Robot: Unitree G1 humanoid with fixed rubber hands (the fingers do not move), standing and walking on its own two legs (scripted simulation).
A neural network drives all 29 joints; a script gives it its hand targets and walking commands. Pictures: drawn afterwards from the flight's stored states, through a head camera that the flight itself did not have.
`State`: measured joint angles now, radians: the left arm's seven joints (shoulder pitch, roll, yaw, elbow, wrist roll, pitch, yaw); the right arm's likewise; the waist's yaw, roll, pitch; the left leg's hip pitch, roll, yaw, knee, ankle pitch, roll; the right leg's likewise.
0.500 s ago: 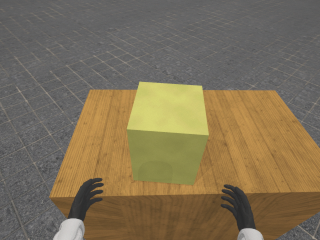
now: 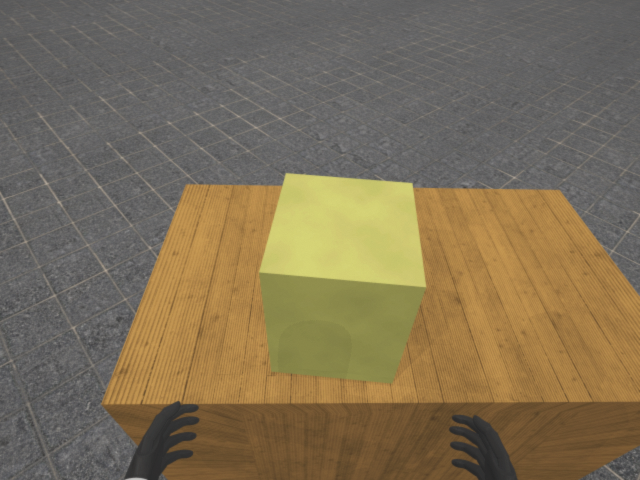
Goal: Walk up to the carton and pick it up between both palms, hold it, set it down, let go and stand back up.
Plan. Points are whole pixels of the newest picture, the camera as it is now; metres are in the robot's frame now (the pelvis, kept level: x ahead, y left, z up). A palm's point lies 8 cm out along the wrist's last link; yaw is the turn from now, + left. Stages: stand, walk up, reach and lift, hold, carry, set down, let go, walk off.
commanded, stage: set down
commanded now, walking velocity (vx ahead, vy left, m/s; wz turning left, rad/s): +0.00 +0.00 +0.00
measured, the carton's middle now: (339, 280) +0.44 +0.00 +0.00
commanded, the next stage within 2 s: let go in 0.46 s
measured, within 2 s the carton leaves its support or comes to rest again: neither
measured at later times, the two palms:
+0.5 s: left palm out of the picture +0.15 +0.23 -0.08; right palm out of the picture +0.14 -0.22 -0.09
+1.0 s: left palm out of the picture +0.15 +0.22 -0.08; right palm out of the picture +0.13 -0.24 -0.08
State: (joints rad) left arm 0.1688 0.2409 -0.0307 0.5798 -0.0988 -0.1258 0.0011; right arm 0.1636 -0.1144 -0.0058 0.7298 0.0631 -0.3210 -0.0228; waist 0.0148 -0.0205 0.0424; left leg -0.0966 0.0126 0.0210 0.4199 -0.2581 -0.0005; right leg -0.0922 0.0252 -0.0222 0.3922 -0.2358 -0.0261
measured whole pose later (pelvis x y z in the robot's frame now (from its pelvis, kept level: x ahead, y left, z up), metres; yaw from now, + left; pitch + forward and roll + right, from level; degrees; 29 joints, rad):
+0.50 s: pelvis +0.00 +0.00 +0.00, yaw -1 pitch -4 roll +0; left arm 0.19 0.23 0.00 0.54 -0.02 0.10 0.01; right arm 0.19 -0.16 -0.02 0.77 -0.02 -0.22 0.02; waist 0.01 -0.02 0.08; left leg -0.09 0.02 0.03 0.39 -0.24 -0.01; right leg -0.09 0.03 -0.02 0.37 -0.22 -0.03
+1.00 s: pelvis -0.02 +0.00 +0.00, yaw -1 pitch -3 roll +0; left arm 0.18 0.21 -0.02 0.53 0.00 0.13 0.03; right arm 0.19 -0.18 -0.05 0.71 -0.03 -0.16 0.04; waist 0.01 -0.03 0.06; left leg -0.12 0.02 0.05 0.42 -0.24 -0.01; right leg -0.14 0.03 -0.01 0.42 -0.22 -0.03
